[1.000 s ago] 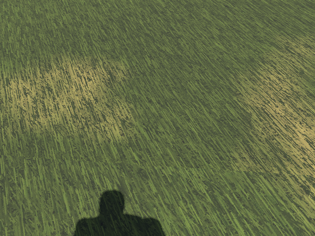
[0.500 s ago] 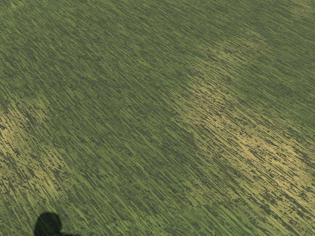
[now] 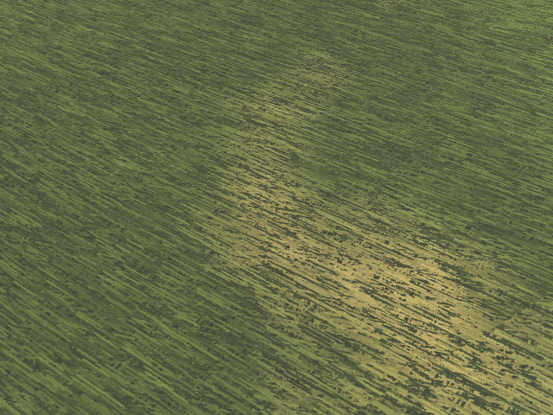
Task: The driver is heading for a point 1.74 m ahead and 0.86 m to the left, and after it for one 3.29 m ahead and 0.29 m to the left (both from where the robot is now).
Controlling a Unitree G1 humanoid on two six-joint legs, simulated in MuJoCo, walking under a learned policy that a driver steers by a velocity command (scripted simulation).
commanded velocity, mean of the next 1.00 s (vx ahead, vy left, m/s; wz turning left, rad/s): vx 0.10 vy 0.00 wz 0.36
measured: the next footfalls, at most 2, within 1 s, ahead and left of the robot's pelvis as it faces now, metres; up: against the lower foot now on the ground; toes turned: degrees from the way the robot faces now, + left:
left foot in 0.26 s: +0.23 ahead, +0.08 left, +0.00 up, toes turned +3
right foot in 0.90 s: +0.28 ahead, -0.09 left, +0.00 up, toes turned +32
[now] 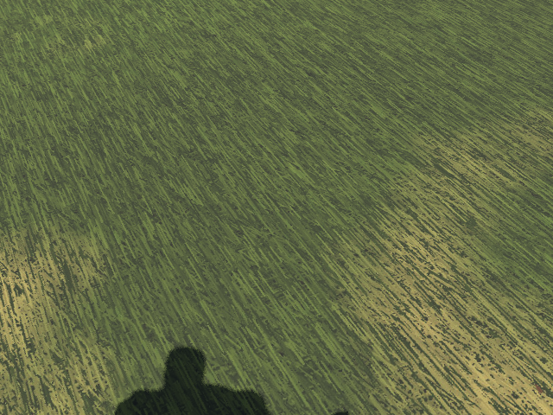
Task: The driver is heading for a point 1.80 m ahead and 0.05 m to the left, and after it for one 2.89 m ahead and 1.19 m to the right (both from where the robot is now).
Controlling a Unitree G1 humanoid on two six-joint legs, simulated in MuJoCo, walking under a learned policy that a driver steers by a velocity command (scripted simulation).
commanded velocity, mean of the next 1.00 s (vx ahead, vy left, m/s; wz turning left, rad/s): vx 0.20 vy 0.00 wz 0.23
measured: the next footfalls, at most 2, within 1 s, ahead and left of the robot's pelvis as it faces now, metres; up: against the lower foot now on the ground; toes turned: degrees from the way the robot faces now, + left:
left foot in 0.40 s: -0.01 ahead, +0.10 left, +0.00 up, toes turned +7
right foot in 0.82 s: +0.13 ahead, -0.08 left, +0.00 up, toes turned +8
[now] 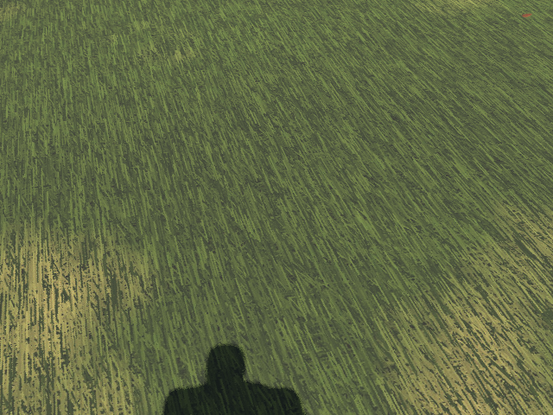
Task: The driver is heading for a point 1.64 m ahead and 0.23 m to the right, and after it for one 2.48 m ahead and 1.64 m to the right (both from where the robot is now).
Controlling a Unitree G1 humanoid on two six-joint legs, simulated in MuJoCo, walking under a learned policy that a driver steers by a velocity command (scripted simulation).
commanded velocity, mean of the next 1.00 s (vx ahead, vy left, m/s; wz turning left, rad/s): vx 0.49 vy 0.00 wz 0.00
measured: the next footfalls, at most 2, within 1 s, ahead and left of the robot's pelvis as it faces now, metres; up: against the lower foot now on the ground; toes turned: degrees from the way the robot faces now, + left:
left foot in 0.36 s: +0.37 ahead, +0.09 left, -0.14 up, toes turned +2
right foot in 0.78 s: +0.65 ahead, -0.09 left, -0.14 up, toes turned -3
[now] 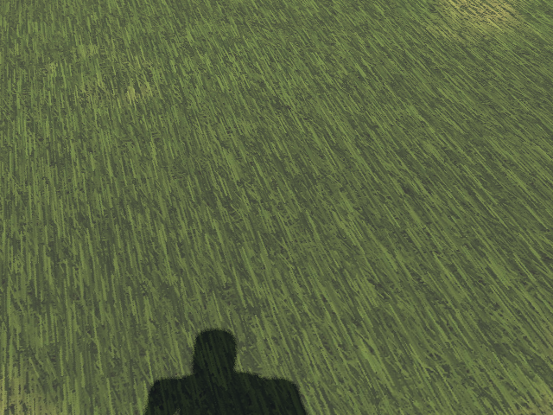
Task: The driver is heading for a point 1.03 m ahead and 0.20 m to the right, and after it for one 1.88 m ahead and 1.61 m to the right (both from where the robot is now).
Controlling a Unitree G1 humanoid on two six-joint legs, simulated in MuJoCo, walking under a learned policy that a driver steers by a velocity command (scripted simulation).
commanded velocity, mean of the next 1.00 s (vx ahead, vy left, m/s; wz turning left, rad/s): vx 0.48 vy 0.00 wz -0.20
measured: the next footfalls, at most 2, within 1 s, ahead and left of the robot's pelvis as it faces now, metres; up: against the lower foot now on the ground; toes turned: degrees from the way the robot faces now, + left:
left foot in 0.32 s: +0.33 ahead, +0.13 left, +0.00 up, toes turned +4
right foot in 0.86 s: +0.61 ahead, -0.06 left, +0.00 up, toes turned -15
